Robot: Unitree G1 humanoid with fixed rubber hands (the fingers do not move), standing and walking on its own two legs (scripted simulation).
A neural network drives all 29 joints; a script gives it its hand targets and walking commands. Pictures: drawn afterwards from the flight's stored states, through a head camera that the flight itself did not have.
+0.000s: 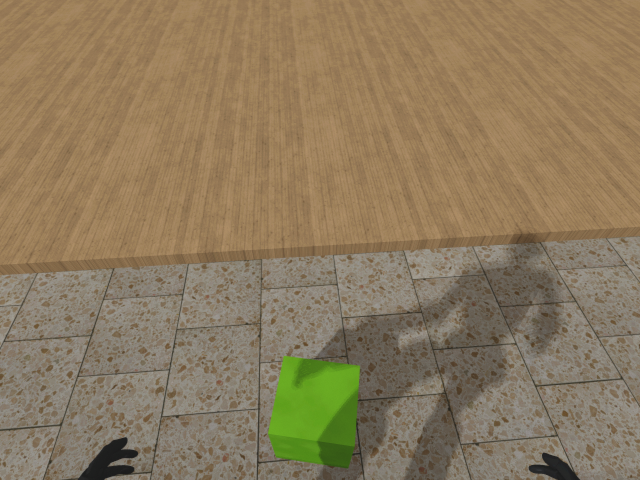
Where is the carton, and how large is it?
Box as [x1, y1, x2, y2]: [268, 356, 359, 468]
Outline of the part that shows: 284,356 268,431 276,457 347,468 354,446 359,366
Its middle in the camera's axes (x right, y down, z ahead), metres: +0.00 +0.48 +1.08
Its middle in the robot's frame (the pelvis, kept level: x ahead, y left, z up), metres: +0.39 +0.03 -0.66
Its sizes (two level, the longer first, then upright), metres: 0.210 0.200 0.250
